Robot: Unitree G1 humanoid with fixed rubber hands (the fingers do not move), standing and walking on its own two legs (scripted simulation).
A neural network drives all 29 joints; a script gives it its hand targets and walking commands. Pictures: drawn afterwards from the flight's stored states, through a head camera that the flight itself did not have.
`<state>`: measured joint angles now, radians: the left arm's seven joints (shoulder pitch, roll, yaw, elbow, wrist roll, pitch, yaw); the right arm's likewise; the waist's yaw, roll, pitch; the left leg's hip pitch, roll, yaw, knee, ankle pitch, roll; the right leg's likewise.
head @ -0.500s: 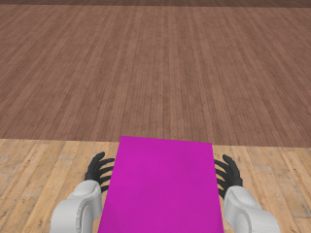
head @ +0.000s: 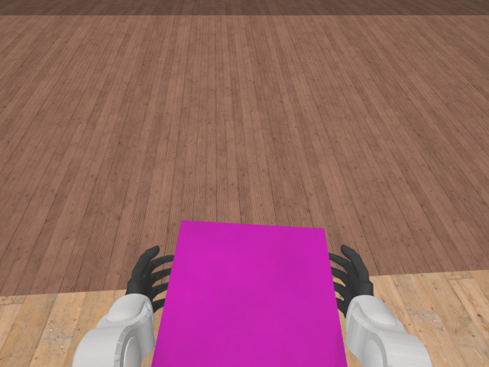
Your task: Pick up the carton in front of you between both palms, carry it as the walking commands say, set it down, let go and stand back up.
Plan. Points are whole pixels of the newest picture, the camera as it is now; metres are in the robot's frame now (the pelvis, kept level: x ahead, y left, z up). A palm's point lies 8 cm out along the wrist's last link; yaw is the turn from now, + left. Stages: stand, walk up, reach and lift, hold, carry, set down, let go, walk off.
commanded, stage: carry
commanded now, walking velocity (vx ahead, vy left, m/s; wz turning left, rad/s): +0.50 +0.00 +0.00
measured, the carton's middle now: (246, 322) +0.22 -0.01 +0.00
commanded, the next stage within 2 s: none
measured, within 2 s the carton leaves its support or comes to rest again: neither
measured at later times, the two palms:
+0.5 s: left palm (186, 139) +0.59 +0.12 +0.08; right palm (317, 133) +0.61 -0.18 +0.08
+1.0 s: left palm (182, 69) +0.94 +0.17 +0.09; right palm (280, 64) +0.96 -0.13 +0.10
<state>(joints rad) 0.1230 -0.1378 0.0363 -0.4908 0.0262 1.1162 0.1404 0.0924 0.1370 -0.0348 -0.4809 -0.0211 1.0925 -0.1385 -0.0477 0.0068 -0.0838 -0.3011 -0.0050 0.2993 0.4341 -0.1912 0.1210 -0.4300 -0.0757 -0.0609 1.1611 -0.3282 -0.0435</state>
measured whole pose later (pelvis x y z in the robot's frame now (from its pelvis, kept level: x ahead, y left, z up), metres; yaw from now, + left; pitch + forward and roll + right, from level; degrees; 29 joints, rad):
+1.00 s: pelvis +0.59 +0.00 -0.01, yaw +3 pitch +5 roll +0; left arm -0.56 -0.12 0.29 -0.22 -0.02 1.11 0.23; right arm -0.54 0.16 -0.31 -0.24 0.03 1.05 -0.20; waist -0.01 -0.03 0.12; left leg -0.48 0.00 0.18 0.50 -0.18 0.09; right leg -0.31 -0.02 -0.07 0.59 -0.43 -0.03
